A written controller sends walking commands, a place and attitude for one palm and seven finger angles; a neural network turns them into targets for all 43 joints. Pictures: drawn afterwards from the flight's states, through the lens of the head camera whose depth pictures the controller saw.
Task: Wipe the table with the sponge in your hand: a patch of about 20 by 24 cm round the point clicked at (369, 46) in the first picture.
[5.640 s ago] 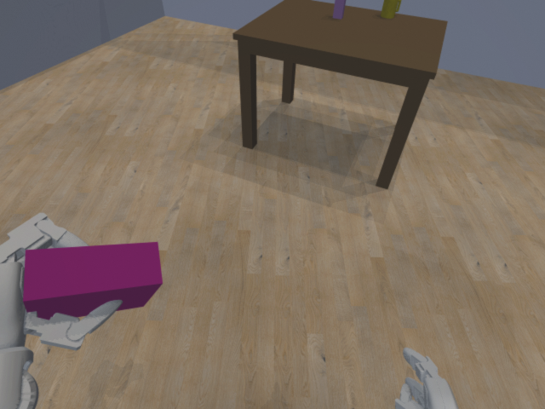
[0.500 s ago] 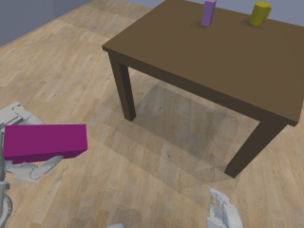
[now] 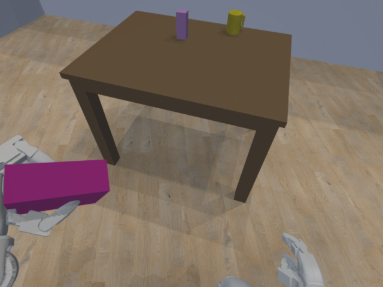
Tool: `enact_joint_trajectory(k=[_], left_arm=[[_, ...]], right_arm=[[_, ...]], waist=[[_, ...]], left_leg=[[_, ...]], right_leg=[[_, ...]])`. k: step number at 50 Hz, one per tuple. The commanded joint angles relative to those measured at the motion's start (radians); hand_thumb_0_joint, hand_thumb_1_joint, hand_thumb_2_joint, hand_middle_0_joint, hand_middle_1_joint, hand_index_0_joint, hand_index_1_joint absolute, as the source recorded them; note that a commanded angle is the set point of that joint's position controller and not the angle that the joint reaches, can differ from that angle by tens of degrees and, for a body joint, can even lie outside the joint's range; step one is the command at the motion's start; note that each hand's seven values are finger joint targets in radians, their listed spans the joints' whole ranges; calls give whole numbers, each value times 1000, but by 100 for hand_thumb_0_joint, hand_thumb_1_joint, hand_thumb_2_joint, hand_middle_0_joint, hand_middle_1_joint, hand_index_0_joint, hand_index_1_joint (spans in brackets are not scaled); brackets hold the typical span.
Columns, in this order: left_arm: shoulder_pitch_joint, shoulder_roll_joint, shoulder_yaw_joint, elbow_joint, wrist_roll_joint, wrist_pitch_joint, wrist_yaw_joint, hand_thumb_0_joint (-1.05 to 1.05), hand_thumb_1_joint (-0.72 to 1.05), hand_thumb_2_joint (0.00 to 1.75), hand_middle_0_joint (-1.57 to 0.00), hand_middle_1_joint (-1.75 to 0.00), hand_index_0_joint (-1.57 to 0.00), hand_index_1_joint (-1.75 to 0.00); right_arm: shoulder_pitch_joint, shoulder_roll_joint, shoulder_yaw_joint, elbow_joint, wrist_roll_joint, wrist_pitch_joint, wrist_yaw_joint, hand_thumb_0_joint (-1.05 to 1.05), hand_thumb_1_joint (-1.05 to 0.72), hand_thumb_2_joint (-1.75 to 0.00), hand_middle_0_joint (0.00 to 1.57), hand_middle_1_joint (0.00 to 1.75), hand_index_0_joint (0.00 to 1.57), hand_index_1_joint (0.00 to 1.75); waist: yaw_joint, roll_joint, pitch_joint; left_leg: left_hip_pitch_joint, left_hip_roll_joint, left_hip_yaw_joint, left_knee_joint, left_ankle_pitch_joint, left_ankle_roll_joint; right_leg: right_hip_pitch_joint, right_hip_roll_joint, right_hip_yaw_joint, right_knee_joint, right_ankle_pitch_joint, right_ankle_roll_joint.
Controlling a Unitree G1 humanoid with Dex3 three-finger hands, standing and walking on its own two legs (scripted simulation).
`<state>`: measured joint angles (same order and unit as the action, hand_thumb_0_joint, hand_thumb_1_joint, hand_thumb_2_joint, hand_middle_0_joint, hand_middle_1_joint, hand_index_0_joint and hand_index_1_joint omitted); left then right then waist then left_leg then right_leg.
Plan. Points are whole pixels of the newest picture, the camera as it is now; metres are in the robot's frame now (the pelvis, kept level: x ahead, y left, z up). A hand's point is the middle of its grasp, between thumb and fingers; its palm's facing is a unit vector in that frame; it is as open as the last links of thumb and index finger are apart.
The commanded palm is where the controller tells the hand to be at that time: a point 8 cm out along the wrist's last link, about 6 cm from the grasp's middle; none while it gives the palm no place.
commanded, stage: turn to face it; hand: left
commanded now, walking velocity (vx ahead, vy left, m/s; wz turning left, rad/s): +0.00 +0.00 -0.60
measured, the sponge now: (73, 186) +0.22 +0.22 +0.16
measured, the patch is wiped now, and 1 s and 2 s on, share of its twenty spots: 0.00 0.00 0.00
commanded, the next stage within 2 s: take the last steps up to it in 0.94 s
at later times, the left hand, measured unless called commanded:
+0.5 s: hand (148, 195) +0.21 +0.09 +0.18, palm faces +0.10 -0.87 -0.49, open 9.1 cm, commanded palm +0.17 +0.15 +0.18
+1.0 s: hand (224, 229) +0.18 -0.02 +0.16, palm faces -0.14 -0.86 -0.48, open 9.1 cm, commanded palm +0.14 +0.07 +0.18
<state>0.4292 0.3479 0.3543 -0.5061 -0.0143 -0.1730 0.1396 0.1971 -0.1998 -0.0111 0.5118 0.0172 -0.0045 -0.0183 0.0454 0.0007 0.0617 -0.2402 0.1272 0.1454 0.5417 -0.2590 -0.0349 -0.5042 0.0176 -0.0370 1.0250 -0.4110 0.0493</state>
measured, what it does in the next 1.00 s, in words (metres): walks backwards, turning right: right foot, then left foot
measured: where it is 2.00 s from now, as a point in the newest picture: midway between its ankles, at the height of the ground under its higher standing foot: outside the picture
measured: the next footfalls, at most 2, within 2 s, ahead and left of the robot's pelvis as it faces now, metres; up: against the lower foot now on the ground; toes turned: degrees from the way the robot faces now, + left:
right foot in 0.14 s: +0.02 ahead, -0.15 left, +0.00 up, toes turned -12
left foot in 0.62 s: -0.03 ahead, +0.07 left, +0.00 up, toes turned -17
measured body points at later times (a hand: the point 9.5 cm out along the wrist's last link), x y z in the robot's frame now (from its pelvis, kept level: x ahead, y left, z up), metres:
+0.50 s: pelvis -0.07 -0.07 +0.00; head -0.03 -0.09 +0.45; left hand +0.20 +0.14 +0.20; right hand +0.01 -0.37 -0.09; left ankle -0.04 +0.08 -0.70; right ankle -0.02 -0.14 -0.73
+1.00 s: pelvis -0.14 -0.08 -0.01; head -0.10 -0.13 +0.44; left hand +0.18 +0.03 +0.19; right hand -0.11 -0.35 -0.12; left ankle -0.09 +0.07 -0.68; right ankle -0.15 -0.18 -0.73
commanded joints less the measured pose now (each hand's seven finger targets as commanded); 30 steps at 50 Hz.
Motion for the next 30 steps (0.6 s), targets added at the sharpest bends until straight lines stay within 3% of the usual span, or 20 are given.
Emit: enact_joint_trajectory(k=[1, 3, 4, 5, 6, 7, 8, 9, 10, 11, 12, 13, 16, 20, 24, 27, 29, 30], left_arm=[[-101, 151, 53, -238, -9, -80, 13, 0, 10, 130, -120, -160, -120, -160], [-90, 176, 81, -236, -9, -76, 15, 0, 10, 130, -120, -160, -120, -160], [-88, 173, 83, -232, -15, -74, 12, 0, 10, 130, -120, -160, -120, -160], [-78, 181, 96, -223, -15, -73, 10, 0, 10, 130, -120, -160, -120, -160], [-80, 192, 107, -219, -15, -74, 10, 0, 10, 130, -120, -160, -120, -160], [-83, 229, 134, -214, -11, -78, 15, 0, 10, 130, -120, -160, -120, -160], [-15, 286, 197, -182, -14, -84, 30, 0, 10, 130, -120, -160, -120, -160], [19, 278, 199, -185, -49, -63, 30, 0, 10, 130, -120, -160, -120, -160], [66, 284, 222, -221, -56, -62, 31, 0, 10, 130, -120, -160, -120, -160], [105, 265, 232, -237, -60, -72, 32, 0, 10, 130, -120, -160, -120, -160], [121, 250, 230, -243, -59, -76, 32, 0, 10, 130, -120, -160, -120, -160], [124, 249, 236, -237, -61, -77, 32, 0, 10, 130, -120, -160, -120, -160], [110, 236, 217, -227, -63, -76, 31, 0, 10, 130, -120, -160, -120, -160], [93, 224, 182, -208, -58, -68, 35, 0, 10, 130, -120, -160, -120, -160], [63, 214, 148, -225, -47, -63, 35, 0, 10, 130, -120, -160, -120, -160], [29, 215, 137, -241, -36, -62, 29, 0, 10, 130, -120, -160, -120, -160], [-8, 224, 134, -278, -33, -74, 21, 0, 10, 130, -120, -160, -120, -160], [-25, 227, 138, -286, -31, -84, 15, 0, 10, 130, -120, -160, -120, -160]], right_arm=[[-38, -151, -47, -125, 1, -77, 9, 0, -90, -90, 20, 30, 20, 30], [-25, -154, -47, -123, -4, -89, 10, 0, -90, -90, 20, 30, 20, 30], [-21, -148, -43, -123, -5, -94, 14, 0, -90, -90, 20, 30, 20, 30], [-18, -147, -43, -121, -4, -96, 18, 0, -90, -90, 20, 30, 20, 30], [-11, -141, -44, -121, 2, -96, 21, 0, -90, -90, 20, 30, 20, 30], [-7, -119, -40, -122, 6, -93, 23, 0, -90, -90, 20, 30, 20, 30], [-49, -83, -23, -145, -2, -89, 18, 0, -90, -90, 20, 30, 20, 30], [-87, -98, -38, -150, 12, -75, 12, 0, -90, -90, 20, 30, 20, 30], [-94, -81, -24, -148, 5, -60, 13, 0, -90, -90, 20, 30, 20, 30], [-100, -60, -6, -127, 0, -36, 11, 0, -90, -90, 20, 30, 20, 30], [-113, -54, -1, -117, -2, -17, 9, 0, -90, -90, 20, 30, 20, 30], [-129, -62, -2, -113, -2, -3, 7, 0, -90, -90, 20, 30, 20, 30], [-128, -87, -27, -108, -5, 12, -5, 0, -90, -90, 20, 30, 20, 30], [-119, -113, -35, -117, -3, 16, -8, 0, -90, -90, 20, 30, 20, 30], [-116, -125, -34, -130, 0, 22, -2, 0, -90, -90, 20, 30, 20, 30], [-93, -131, -34, -130, -2, 29, 4, 0, -90, -90, 20, 30, 20, 30], [-73, -133, -37, -132, -3, 25, 3, 0, -90, -90, 20, 30, 20, 30], [-76, -148, -43, -138, -10, 18, -1, 0, -90, -90, 20, 30, 20, 30]], waist=[[-42, 258, -46], [-43, 307, -82], [-40, 299, -99], [-35, 272, -120], [-33, 190, -142], [-35, 10, -167], [-10, -222, -185], [-1, -333, -216], [-17, -266, -223], [-21, -158, -241], [-27, -121, -248], [-28, -94, -252], [-35, -101, -217], [-17, -122, -195], [-2, -116, -200], [-11, -94, -203], [-29, -31, -213], [-31, 56, -176]], left_leg=[[-10, 250, -76, -216, 156, 100], [38, 238, -33, -146, 248, 77], [32, 233, -20, -95, 271, 63], [21, 220, 0, -28, 250, 44], [-18, 194, 13, 60, 188, 21], [-93, 119, 50, 226, 34, -16], [-319, -11, 16, 429, -340, -49], [-344, -29, -113, 604, -343, -48], [-389, -18, -179, 679, -270, -52], [-406, -14, -180, 712, -217, -61], [-398, -19, -171, 705, -188, -69], [-372, -20, -162, 662, -174, -72], [-294, -37, -149, 560, -136, -64], [-198, -62, -131, 361, -170, -47], [-126, -90, -126, 196, -211, -27], [-22, -101, -118, 34, -189, -7], [131, -61, -113, -145, -125, 20], [178, 36, -200, -218, -154, 69]], right_leg=[[93, -30, -74, -199, -43, 20], [144, -11, -109, -328, -24, 19], [205, -3, -117, -404, 17, 16], [277, 2, -119, -489, 89, 9], [353, -23, -87, -567, 182, -10], [415, -137, 67, -619, 384, -71], [503, -307, 379, -616, 774, -184], [449, -349, 480, -655, 764, -204], [502, -337, 453, -621, 765, -223], [539, -297, 372, -585, 787, -223], [537, -269, 311, -579, 782, -208], [515, -258, 288, -587, 749, -199], [414, -245, 319, -659, 586, -204], [331, -240, 401, -731, 317, -222], [316, -231, 472, -745, 251, -219], [256, -200, 486, -757, 187, -185], [176, -145, 442, -699, 146, -131], [66, -73, 392, -617, 91, -90]])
